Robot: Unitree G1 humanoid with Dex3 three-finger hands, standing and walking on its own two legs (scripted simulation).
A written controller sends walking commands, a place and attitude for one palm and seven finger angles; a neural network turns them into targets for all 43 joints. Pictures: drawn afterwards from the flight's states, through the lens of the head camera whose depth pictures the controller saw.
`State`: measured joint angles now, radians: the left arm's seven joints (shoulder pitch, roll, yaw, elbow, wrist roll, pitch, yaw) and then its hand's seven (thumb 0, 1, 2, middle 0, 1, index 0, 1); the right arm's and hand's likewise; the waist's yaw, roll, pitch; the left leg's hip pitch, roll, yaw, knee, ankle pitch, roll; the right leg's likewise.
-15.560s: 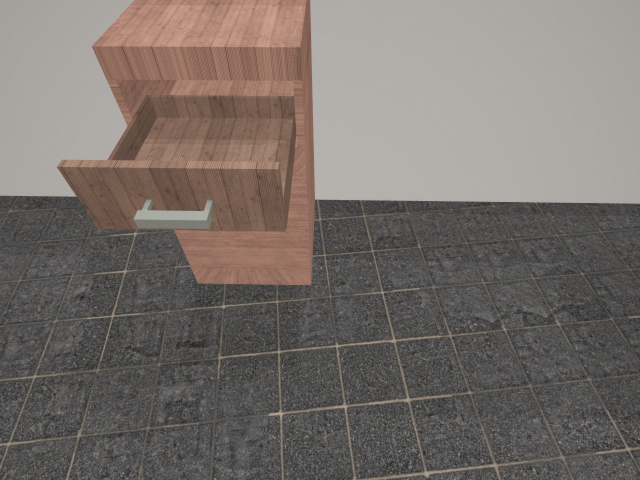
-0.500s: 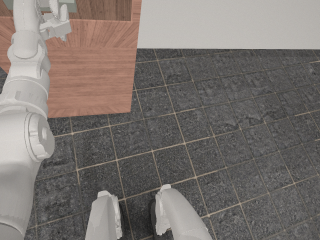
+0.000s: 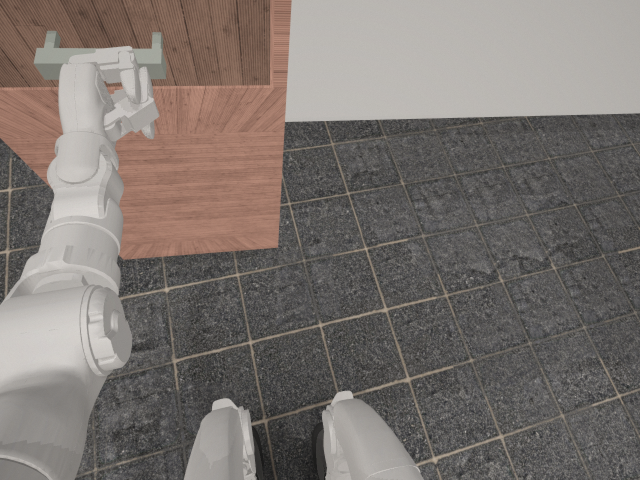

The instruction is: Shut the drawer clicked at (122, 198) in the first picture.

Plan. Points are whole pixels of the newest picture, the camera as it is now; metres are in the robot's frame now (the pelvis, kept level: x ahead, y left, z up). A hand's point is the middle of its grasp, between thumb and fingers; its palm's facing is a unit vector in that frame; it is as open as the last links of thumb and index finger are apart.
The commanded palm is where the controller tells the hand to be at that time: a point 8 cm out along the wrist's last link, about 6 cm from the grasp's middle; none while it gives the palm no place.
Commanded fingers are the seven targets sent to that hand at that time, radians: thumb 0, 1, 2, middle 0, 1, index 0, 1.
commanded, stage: draw the hand back to the body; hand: left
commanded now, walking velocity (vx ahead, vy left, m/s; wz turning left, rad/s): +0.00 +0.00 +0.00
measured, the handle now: (105, 51) +0.62 +0.19 +0.07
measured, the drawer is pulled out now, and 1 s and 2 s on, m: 0.00 0.00 0.00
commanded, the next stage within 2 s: step back with the hand held close in 1.38 s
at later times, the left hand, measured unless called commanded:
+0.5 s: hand (47, 190) +0.39 +0.19 +0.15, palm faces +0.00 -1.00 -0.03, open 3.3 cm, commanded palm +0.35 +0.24 +0.16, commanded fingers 0.00 0.90 0.90 -1.40 -1.60 -1.40 -1.60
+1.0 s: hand out of the picture +0.26 +0.23 +0.23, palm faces +0.33 -0.89 -0.30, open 3.3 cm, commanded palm +0.21 +0.27 +0.25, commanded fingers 0.00 0.90 0.90 -1.40 -1.60 -1.40 -1.60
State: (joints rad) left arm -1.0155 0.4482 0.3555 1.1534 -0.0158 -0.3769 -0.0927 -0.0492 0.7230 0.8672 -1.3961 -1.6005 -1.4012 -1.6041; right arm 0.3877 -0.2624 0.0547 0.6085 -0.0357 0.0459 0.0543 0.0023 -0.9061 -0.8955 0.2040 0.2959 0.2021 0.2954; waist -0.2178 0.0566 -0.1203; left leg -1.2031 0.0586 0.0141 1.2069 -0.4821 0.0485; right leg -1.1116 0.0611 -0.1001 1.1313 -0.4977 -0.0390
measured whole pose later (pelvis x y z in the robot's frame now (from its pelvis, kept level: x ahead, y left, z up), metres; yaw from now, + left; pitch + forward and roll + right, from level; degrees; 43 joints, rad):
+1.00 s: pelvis +0.04 +0.00 +0.11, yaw +3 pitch -3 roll -1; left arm 0.31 0.31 0.16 -0.24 -0.09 -0.03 0.09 0.02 0.90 0.90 -1.40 -1.60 -1.40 -1.60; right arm 0.17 -0.23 0.07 0.57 0.03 0.02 -0.06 0.01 -0.90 -0.90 0.20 0.30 0.20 0.30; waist 0.04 0.07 0.01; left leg -0.15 -0.02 0.05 0.45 -0.25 0.04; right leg -0.08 0.02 -0.04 0.41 -0.28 -0.02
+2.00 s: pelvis +0.00 +0.01 +0.10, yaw +2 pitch +1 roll -1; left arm 0.65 0.44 0.38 -0.60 -0.07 -0.17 0.12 0.02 0.89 0.90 -1.40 -1.60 -1.40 -1.60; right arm 0.17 -0.24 -0.02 0.53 0.02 0.04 -0.07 0.01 -0.91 -0.90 0.20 0.30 0.20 0.30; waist 0.00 0.03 0.05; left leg -0.31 -0.02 0.06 0.47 -0.19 0.06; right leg -0.25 0.02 -0.04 0.45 -0.22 -0.01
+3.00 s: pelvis -0.18 +0.02 +0.08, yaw -3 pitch +4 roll -5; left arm 0.57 0.45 0.40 -0.69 -0.07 -0.31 0.11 0.01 0.89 0.90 -1.40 -1.60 -1.41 -1.60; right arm 0.09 -0.16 0.02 0.63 -0.03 -0.11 -0.04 0.01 -0.90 -0.90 0.21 0.30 0.21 0.30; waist 0.04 -0.01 0.04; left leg -0.62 0.07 0.07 0.47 0.01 0.03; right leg -0.04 0.04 0.00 0.39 -0.41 0.02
